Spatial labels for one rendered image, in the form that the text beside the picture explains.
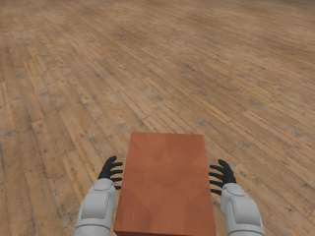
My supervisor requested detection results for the robot left forearm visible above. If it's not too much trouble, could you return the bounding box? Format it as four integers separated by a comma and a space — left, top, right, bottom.
74, 178, 116, 236

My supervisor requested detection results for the right robot hand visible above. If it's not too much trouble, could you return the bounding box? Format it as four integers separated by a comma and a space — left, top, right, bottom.
209, 159, 237, 196

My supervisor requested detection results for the carton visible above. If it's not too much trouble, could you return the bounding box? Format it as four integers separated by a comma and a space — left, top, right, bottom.
113, 132, 217, 236

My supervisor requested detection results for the left robot hand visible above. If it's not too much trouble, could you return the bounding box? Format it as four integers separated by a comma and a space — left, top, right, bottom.
97, 155, 123, 190

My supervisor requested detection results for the robot right forearm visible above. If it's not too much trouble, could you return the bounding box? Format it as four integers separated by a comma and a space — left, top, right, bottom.
220, 183, 266, 236

